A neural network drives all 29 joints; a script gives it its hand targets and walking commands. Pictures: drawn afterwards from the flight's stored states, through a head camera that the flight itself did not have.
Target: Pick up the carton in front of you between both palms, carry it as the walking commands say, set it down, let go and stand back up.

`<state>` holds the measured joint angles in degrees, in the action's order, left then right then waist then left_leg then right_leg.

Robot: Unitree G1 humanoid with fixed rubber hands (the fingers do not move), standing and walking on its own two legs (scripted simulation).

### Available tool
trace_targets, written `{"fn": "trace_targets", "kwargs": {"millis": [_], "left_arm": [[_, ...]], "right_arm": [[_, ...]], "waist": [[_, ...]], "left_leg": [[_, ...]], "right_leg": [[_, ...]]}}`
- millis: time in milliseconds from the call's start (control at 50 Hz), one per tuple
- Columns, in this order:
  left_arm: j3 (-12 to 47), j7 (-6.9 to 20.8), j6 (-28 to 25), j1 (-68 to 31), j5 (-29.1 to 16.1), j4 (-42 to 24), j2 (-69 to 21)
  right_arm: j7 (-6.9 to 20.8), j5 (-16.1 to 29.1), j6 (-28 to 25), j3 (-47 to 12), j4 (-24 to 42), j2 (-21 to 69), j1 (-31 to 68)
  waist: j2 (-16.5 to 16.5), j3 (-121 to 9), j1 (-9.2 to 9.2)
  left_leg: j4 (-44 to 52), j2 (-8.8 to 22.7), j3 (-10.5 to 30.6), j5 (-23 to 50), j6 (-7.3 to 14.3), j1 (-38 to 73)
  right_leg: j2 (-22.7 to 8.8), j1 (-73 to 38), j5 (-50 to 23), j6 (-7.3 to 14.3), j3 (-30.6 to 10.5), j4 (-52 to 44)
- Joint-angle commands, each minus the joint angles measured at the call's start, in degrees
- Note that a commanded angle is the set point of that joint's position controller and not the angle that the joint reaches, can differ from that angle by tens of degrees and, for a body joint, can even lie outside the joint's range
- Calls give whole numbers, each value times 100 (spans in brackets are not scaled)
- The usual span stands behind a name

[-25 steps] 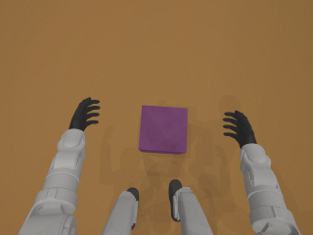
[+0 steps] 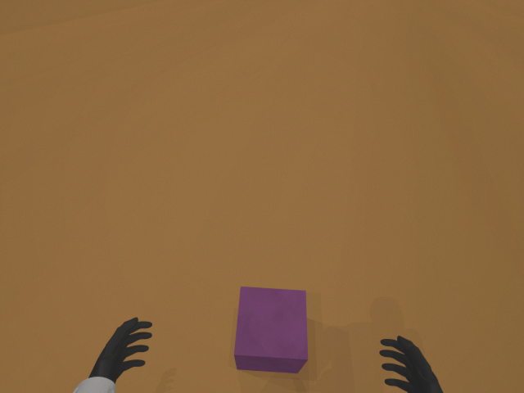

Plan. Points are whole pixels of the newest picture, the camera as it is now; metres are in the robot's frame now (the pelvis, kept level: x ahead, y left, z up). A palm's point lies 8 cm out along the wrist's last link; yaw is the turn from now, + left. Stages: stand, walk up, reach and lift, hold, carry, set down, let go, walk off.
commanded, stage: let go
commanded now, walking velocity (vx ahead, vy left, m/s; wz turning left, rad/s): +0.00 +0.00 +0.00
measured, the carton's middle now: (270, 331) +0.38 -0.04 -0.65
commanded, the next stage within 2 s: stand in 0.44 s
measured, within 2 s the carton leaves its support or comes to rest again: neither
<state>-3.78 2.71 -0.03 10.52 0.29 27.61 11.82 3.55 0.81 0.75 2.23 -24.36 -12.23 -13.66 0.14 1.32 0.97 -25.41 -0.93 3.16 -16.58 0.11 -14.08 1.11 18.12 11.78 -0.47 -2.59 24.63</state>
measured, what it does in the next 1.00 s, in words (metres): stands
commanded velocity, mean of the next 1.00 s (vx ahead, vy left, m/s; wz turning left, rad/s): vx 0.00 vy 0.00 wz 0.00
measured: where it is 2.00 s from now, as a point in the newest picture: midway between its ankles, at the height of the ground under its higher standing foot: outside the picture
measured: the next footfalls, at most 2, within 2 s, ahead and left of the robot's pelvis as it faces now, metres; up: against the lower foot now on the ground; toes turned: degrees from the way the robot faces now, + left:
none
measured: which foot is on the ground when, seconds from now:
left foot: down 0.00-1.00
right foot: down 0.00-1.00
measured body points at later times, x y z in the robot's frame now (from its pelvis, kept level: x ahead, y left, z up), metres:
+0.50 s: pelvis +0.00 +0.00 +0.00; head +0.00 -0.01 +0.45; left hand +0.16 +0.24 -0.09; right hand +0.17 -0.25 -0.08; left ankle -0.04 +0.12 -0.74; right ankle +0.00 -0.12 -0.74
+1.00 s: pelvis +0.05 -0.01 -0.02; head +0.05 -0.02 +0.43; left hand +0.16 +0.24 -0.14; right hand +0.09 -0.29 -0.14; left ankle -0.04 +0.12 -0.74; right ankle +0.00 -0.12 -0.74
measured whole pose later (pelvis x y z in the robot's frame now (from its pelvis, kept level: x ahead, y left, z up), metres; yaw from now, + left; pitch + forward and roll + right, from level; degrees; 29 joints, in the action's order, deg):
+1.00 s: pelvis +0.05 -0.01 -0.02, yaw -6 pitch +4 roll +0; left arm 0.0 -1.6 -1.7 18.4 0.8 43.8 14.2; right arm -2.6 -1.0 -0.7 0.0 -41.7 -15.8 -20.8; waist 0.8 -5.3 1.3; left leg -34.8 1.4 -2.2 -27.4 -0.7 -11.3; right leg 4.5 19.7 22.8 1.0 -7.1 38.9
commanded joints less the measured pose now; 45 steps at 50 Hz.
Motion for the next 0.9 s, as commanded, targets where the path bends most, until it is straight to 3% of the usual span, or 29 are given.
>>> {"fn": "trace_targets", "kwargs": {"millis": [0,80,160,320,340,420,440,460,480,580,620,880], "left_arm": [[-27,57,88,-77,-32,-644,466],[18,128,360,-79,-29,-759,477],[16,165,551,-129,-7,-810,510],[-46,160,699,-99,80,-847,528],[-38,41,531,231,19,-493,555],[65,-56,466,-34,-39,-687,533],[-76,-298,126,706,250,322,1013],[-95,-389,-5,632,284,334,1240],[-74,-388,-131,493,265,379,1109],[72,-261,-504,437,142,792,846],[85,-281,-496,633,119,960,899],[177,-432,-263,1060,60,1297,956]], "right_arm": [[32,-25,90,144,575,-553,210],[67,-106,379,194,580,-599,266],[64,-190,574,237,558,-603,248],[54,-194,697,244,632,-561,281],[-89,-281,993,244,934,-741,496],[-240,-183,1132,94,851,-620,325],[-408,-321,345,197,-71,-960,-51],[-488,-437,59,204,-117,-971,-333],[-500,-483,-118,178,-260,-951,-224],[-491,-301,-491,129,-637,-968,-91],[-508,-250,-489,115,-787,-1011,-245],[-618,-180,-248,-23,-1330,-1065,-860]], "waist": [[184,-414,-80],[171,100,-89],[21,283,-45],[33,228,-94],[-83,-125,-168],[100,-62,-68],[407,216,-152],[290,505,28],[316,554,-19],[-114,-669,-41],[-107,-807,-28],[45,-582,-13]], "left_leg": [[665,-72,-189,1035,-133,-82],[814,-13,-193,548,-83,-179],[783,-16,-213,517,-71,-107],[618,-68,-236,973,-94,63],[423,-99,-219,1411,-107,458],[304,-142,-203,1518,-133,379],[234,474,-290,-1102,-265,345],[347,543,82,-1562,-217,176],[360,634,233,-1647,-158,14],[-114,652,204,28,-93,355],[-307,623,117,592,-122,446],[-670,626,-242,1754,-54,311]], "right_leg": [[190,-1566,-1015,-80,234,-170],[231,-1844,-658,-88,283,-129],[224,-1998,-674,-100,289,-106],[200,-2200,-1031,-81,243,-89],[324,-2104,-1020,-95,278,71],[315,-1811,-1032,-74,215,106],[-499,-152,531,-224,-325,-327],[-438,124,1166,-229,-429,-375],[-400,397,1097,-207,-444,-328],[-410,-189,-1130,40,-705,318],[-390,-185,-1669,99,-732,504],[-230,43,-1930,250,-760,1052]]}}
